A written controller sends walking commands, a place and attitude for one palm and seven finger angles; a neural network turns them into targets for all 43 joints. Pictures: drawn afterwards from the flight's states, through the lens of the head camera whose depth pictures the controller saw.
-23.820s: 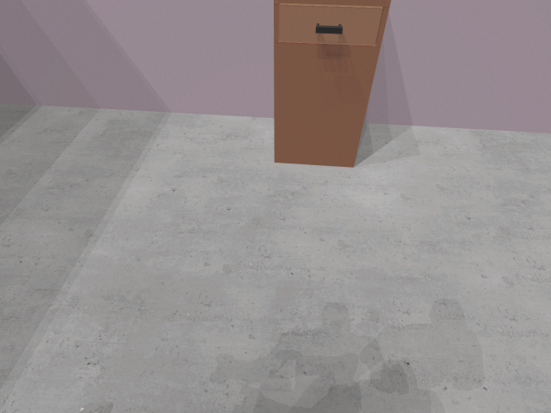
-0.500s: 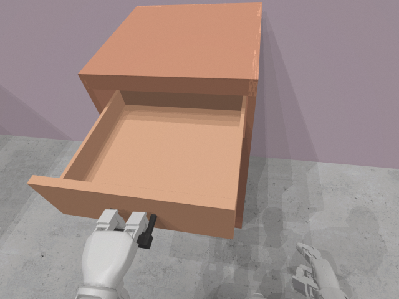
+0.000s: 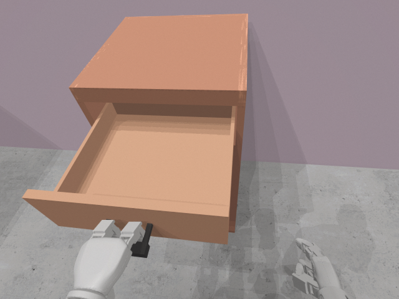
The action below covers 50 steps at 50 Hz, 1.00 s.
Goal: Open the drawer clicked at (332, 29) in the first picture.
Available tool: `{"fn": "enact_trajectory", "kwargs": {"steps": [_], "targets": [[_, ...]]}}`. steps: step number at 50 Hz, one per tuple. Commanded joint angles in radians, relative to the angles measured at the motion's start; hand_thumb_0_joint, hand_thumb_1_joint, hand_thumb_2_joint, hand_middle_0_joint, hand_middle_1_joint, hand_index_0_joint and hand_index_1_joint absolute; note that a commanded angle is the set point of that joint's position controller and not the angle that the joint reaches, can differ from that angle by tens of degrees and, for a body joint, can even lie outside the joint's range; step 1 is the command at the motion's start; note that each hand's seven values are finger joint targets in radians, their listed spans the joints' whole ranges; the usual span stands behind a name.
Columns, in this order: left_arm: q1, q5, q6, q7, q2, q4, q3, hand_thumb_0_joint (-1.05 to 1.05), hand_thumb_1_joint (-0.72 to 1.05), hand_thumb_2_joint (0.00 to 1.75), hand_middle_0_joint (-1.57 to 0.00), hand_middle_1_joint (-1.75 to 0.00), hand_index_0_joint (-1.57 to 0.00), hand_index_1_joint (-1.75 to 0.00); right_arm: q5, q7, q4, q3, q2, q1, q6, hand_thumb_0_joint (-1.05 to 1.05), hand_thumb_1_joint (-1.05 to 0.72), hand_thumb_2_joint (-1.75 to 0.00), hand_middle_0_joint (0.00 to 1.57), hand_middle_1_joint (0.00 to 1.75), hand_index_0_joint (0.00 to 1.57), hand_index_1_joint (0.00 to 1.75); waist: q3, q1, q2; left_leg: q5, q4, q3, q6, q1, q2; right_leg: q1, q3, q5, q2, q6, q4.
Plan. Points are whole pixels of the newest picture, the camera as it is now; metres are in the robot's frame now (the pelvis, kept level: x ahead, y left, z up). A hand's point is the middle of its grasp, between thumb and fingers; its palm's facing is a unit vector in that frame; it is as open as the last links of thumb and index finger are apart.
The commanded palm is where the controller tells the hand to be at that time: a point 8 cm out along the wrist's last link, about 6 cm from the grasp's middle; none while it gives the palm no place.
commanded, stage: open the thumb to release the handle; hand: left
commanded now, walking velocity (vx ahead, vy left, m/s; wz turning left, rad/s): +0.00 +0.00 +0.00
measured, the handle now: (124, 236) +0.23 +0.19 +0.00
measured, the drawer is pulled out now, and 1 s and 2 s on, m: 0.29 0.25 0.24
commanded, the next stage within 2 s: lift the hand off the handle in 0.82 s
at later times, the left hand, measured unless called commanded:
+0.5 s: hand (126, 250) +0.21 +0.18 -0.01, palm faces +0.09 -0.06 -0.99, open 13.6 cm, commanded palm +0.19 +0.19 +0.03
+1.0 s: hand (128, 248) +0.21 +0.18 -0.01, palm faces +0.02 -0.07 -1.00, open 13.9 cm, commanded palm +0.19 +0.19 +0.03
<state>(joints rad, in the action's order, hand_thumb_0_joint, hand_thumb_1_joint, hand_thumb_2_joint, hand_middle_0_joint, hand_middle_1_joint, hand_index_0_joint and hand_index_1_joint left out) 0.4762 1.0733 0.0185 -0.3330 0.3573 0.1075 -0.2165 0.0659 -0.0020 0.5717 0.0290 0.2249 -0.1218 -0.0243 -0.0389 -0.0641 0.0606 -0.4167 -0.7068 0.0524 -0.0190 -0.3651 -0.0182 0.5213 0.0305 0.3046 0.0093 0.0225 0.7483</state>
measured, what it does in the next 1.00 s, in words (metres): stands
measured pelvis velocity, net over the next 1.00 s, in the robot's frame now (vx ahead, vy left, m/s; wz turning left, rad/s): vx -0.01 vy -0.01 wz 0.02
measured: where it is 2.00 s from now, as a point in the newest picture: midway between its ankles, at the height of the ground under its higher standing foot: outside the picture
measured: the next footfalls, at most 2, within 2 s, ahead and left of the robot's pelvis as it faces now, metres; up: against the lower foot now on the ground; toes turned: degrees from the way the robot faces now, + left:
none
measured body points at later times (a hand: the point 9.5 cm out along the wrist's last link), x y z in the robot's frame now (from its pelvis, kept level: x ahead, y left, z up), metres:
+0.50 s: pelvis -0.01 +0.00 -0.02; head +0.04 -0.05 +0.42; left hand +0.20 +0.18 +0.04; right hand +0.22 -0.21 -0.14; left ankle -0.03 +0.13 -0.71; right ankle +0.05 -0.10 -0.71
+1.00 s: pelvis -0.01 -0.01 -0.01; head +0.03 -0.05 +0.44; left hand +0.21 +0.18 +0.04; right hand +0.20 -0.23 -0.13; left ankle -0.03 +0.13 -0.71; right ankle +0.05 -0.10 -0.71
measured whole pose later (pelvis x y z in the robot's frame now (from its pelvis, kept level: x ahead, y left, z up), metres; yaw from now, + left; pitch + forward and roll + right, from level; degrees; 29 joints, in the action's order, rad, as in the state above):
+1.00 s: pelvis -0.01 -0.01 -0.01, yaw +1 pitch +8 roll +3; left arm 0.26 1.14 0.00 -0.47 0.27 -0.08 -0.20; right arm 0.03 0.04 0.62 0.04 0.24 -0.10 -0.09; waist -0.08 -0.07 0.06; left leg -0.42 -0.78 0.04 -0.02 -0.50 -0.01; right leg 0.65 0.02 0.32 0.00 0.03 0.83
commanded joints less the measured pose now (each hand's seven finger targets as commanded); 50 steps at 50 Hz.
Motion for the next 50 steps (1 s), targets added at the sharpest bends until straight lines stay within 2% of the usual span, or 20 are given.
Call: {"fn": "enact_trajectory", "kwargs": {"steps": [1, 3, 6, 8, 10, 12, 14, 17, 19, 21, 24, 26, 30, 33, 37, 39, 45, 47, 49, 50], "targets": [[-0.119, -0.061, 0.057, -0.196, 0.136, 0.621, 0.223, 0.00, -0.50, 0.30, -0.30, -1.20, -0.30, -1.20, 0.000, 0.000, -0.164, 0.026, 0.082, 0.115, 0.057, 0.00, -0.90, -0.90, 0.20, 0.30, 0.20, 0.30, -0.299, -0.033, 0.030, 0.408, 0.067, -0.031, 0.007, 0.098, 0.045, -0.164, 0.043, -0.216, 0.002, 0.032, -0.127], [-0.099, -0.052, 0.065, -0.200, 0.105, 0.554, 0.206, 0.00, -0.50, 0.30, -0.29, -1.11, -0.29, -1.11, 0.005, -0.010, -0.153, 0.029, 0.078, 0.099, 0.057, 0.00, -0.90, -0.90, 0.20, 0.30, 0.20, 0.30, -0.259, -0.018, -0.021, 0.415, 0.048, -0.037, 0.009, 0.068, 0.043, -0.126, 0.036, -0.223, 0.006, 0.031, -0.105], [-0.084, -0.027, 0.075, -0.221, 0.078, 0.499, 0.185, 0.00, -0.50, 0.30, -0.26, -0.98, -0.26, -0.98, 0.014, -0.023, -0.149, 0.038, 0.081, 0.093, 0.049, 0.00, -0.90, -0.90, 0.20, 0.30, 0.20, 0.30, -0.271, -0.010, -0.029, 0.431, 0.015, -0.042, 0.006, 0.046, 0.042, -0.082, 0.037, -0.251, 0.008, 0.033, -0.065], [-0.093, -0.004, 0.080, -0.238, 0.057, 0.447, 0.167, 0.00, -0.50, 0.30, -0.25, -0.88, -0.25, -0.88, 0.019, -0.032, -0.146, 0.043, 0.082, 0.090, 0.043, 0.00, -0.90, -0.90, 0.20, 0.30, 0.20, 0.30, -0.269, -0.001, -0.026, 0.390, -0.012, -0.046, 0.005, 0.022, 0.044, -0.034, 0.041, -0.218, 0.009, 0.037, -0.043], [-0.121, 0.013, 0.075, -0.259, 0.064, 0.386, 0.180, 0.00, -0.50, 0.30, -0.23, -0.80, -0.23, -0.80, 0.023, -0.035, -0.140, 0.046, 0.087, 0.079, 0.035, 0.00, -0.90, -0.90, 0.20, 0.30, 0.20, 0.30, -0.280, 0.014, -0.084, 0.330, -0.039, -0.051, 0.006, -0.008, 0.047, 0.006, 0.053, -0.187, 0.006, 0.036, -0.028], [-0.157, 0.030, 0.065, -0.277, 0.058, 0.321, 0.179, 0.00, -0.50, 0.30, -0.22, -0.70, -0.22, -0.70, 0.021, -0.031, -0.134, 0.048, 0.089, 0.089, 0.027, 0.00, -0.90, -0.90, 0.20, 0.30, 0.20, 0.30, -0.281, 0.018, -0.091, 0.261, -0.054, -0.050, 0.010, -0.052, 0.052, 0.026, 0.049, -0.163, 0.003, 0.035, -0.012], [-0.183, 0.043, 0.043, -0.293, 0.062, 0.241, 0.193, 0.00, -0.50, 0.30, -0.20, -0.62, -0.20, -0.62, 0.016, -0.022, -0.125, 0.050, 0.091, 0.102, 0.018, 0.00, -0.90, -0.90, 0.20, 0.30, 0.20, 0.30, -0.282, 0.025, -0.111, 0.216, -0.066, -0.048, 0.014, -0.088, 0.051, 0.034, 0.043, -0.159, 0.004, 0.033, -0.007], [-0.231, 0.054, 0.004, -0.305, 0.018, 0.141, 0.150, 0.00, -0.50, 0.30, -0.18, -0.48, -0.18, -0.48, 0.006, -0.010, -0.110, 0.048, 0.089, 0.117, 0.004, 0.00, -0.90, -0.90, 0.20, 0.30, 0.20, 0.30, -0.281, 0.028, -0.112, 0.169, -0.072, -0.040, 0.021, -0.137, 0.053, 0.034, 0.009, -0.145, 0.000, 0.023, 0.012], [-0.260, 0.054, -0.035, -0.305, 0.016, 0.052, 0.149, 0.00, -0.50, 0.30, -0.16, -0.39, -0.16, -0.39, -0.005, 0.001, -0.102, 0.043, 0.090, 0.133, -0.007, 0.00, -0.90, -0.90, 0.20, 0.30, 0.20, 0.30, -0.279, 0.032, -0.171, 0.142, -0.069, -0.038, 0.027, -0.172, 0.051, 0.015, -0.005, -0.148, 0.001, 0.017, 0.005], [-0.306, 0.054, -0.068, -0.296, 0.009, -0.003, 0.127, 0.00, -0.50, 0.30, -0.15, -0.30, -0.15, -0.30, -0.019, 0.014, -0.093, 0.038, 0.089, 0.153, -0.017, 0.00, -0.90, -0.90, 0.20, 0.30, 0.20, 0.30, -0.259, 0.028, -0.185, 0.096, -0.060, -0.029, 0.031, -0.192, 0.057, 0.006, -0.008, -0.104, -0.003, 0.010, -0.015], [-0.323, 0.042, -0.116, -0.269, 0.048, -0.001, 0.142, 0.00, -0.50, 0.30, -0.15, -0.30, -0.15, -0.30, -0.036, 0.033, -0.109, 0.028, 0.089, 0.180, -0.028, 0.00, -0.90, -0.90, 0.20, 0.30, 0.20, 0.30, -0.292, -0.001, -0.165, 0.082, -0.023, -0.020, 0.033, -0.175, 0.066, -0.066, 0.010, -0.071, -0.002, 0.010, -0.048], [-0.372, 0.035, -0.139, -0.238, 0.025, 0.000, 0.095, 0.00, -0.50, 0.30, -0.15, -0.30, -0.15, -0.30, -0.044, 0.042, -0.109, 0.016, 0.083, 0.192, -0.036, 0.00, -0.90, -0.90, 0.20, 0.30, 0.20, 0.30, -0.264, 0.003, -0.168, 0.070, 0.000, -0.014, 0.036, -0.164, 0.069, -0.085, 0.006, -0.039, -0.007, 0.005, -0.074], [-0.291, 0.015, -0.122, -0.184, 0.036, -0.029, 0.114, 0.00, -0.50, 0.30, -0.15, -0.30, -0.15, -0.30, -0.050, 0.050, -0.123, 0.004, 0.075, 0.189, -0.029, 0.00, -0.90, -0.90, 0.20, 0.30, 0.20, 0.30, -0.211, -0.022, -0.182, 0.053, 0.035, -0.005, 0.036, -0.167, 0.072, -0.121, 0.022, 0.015, -0.010, 0.004, -0.120], [-0.322, 0.017, -0.087, -0.165, 0.033, -0.014, 0.111, 0.00, -0.50, 0.30, -0.15, -0.30, -0.15, -0.30, -0.045, 0.049, -0.130, 0.005, 0.074, 0.183, -0.027, 0.00, -0.90, -0.90, 0.20, 0.30, 0.20, 0.30, -0.165, -0.018, -0.138, 0.028, 0.049, -0.004, 0.036, -0.162, 0.073, -0.097, 0.027, 0.078, -0.012, 0.009, -0.141], [-0.326, 0.023, -0.047, -0.165, 0.032, -0.036, 0.123, 0.00, -0.50, 0.30, -0.15, -0.30, -0.15, -0.30, -0.037, 0.048, -0.128, 0.010, 0.074, 0.170, -0.017, 0.00, -0.90, -0.90, 0.20, 0.30, 0.20, 0.30, -0.157, -0.015, -0.145, 0.019, 0.042, -0.006, 0.037, -0.167, 0.075, -0.089, 0.039, 0.100, -0.014, 0.010, -0.150], [-0.327, 0.027, -0.037, -0.169, 0.058, -0.049, 0.155, 0.00, -0.50, 0.30, -0.15, -0.30, -0.15, -0.30, -0.037, 0.050, -0.123, 0.015, 0.077, 0.166, -0.013, 0.00, -0.90, -0.90, 0.20, 0.30, 0.20, 0.30, -0.172, -0.017, -0.152, 0.017, 0.037, -0.006, 0.036, -0.174, 0.074, -0.096, 0.049, 0.103, -0.015, 0.010, -0.153], [-0.293, 0.031, -0.031, -0.191, 0.045, -0.034, 0.153, 0.00, -0.50, 0.30, -0.15, -0.30, -0.15, -0.30, -0.032, 0.046, -0.116, 0.023, 0.080, 0.160, -0.006, 0.00, -0.90, -0.90, 0.20, 0.30, 0.20, 0.30, -0.237, -0.024, -0.149, 0.062, 0.021, -0.007, 0.035, -0.180, 0.076, -0.123, 0.058, -0.003, -0.016, 0.013, -0.112], [-0.301, 0.027, -0.034, -0.193, 0.032, -0.038, 0.140, 0.00, -0.50, 0.30, -0.15, -0.30, -0.15, -0.30, -0.035, 0.045, -0.109, 0.023, 0.081, 0.163, -0.008, 0.00, -0.90, -0.90, 0.20, 0.30, 0.20, 0.30, -0.221, -0.014, -0.162, 0.063, 0.015, -0.008, 0.035, -0.192, 0.075, -0.111, 0.053, -0.019, -0.017, 0.011, -0.107], [-0.327, 0.027, -0.036, -0.198, 0.067, -0.048, 0.178, 0.00, -0.50, 0.30, -0.15, -0.30, -0.15, -0.30, -0.035, 0.049, -0.102, 0.026, 0.085, 0.162, -0.008, 0.00, -0.90, -0.90, 0.20, 0.30, 0.20, 0.30, -0.223, -0.008, -0.205, 0.058, 0.007, -0.013, 0.037, -0.202, 0.074, -0.109, 0.063, -0.017, -0.016, 0.008, -0.111], [-0.320, 0.030, -0.037, -0.201, 0.057, -0.043, 0.170, 0.00, -0.50, 0.30, -0.15, -0.30, -0.15, -0.30, -0.034, 0.050, -0.105, 0.025, 0.083, 0.165, -0.008, 0.00, -0.90, -0.90, 0.20, 0.30, 0.20, 0.30, -0.224, -0.013, -0.189, 0.056, 0.007, -0.009, 0.037, -0.201, 0.077, -0.108, 0.065, -0.015, -0.017, 0.008, -0.111]]}}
